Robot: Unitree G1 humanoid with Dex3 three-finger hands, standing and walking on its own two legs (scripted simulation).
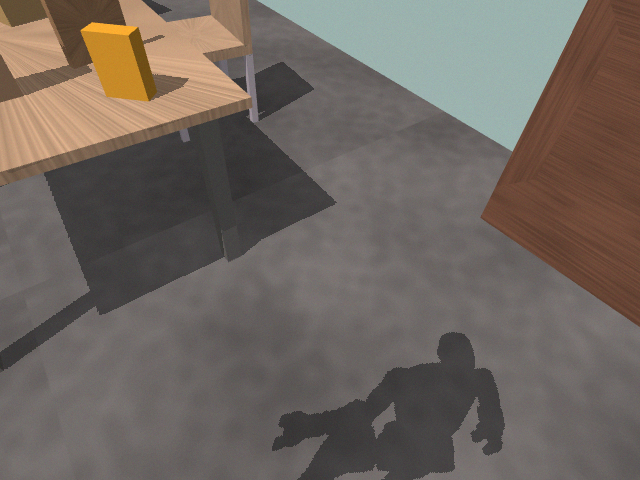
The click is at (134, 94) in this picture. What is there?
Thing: carton on end
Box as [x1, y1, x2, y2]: [80, 22, 156, 101]
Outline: 80,30 106,96 148,101 152,97 156,90 138,27 92,22
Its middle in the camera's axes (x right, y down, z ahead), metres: -0.50 -0.43 +0.96
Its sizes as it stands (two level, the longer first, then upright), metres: 0.115 0.051 0.163
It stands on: a support 0.72 m high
